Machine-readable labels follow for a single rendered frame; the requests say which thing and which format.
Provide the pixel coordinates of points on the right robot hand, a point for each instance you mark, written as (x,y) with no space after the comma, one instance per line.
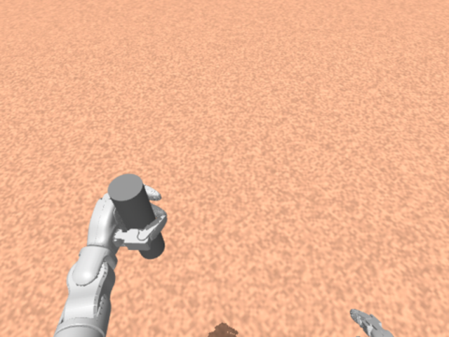
(370,324)

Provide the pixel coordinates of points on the left robot hand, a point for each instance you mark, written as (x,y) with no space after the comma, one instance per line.
(106,227)

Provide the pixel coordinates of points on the left robot arm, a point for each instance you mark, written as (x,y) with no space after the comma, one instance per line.
(89,281)

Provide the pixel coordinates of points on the can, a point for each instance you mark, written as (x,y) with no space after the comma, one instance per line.
(129,196)

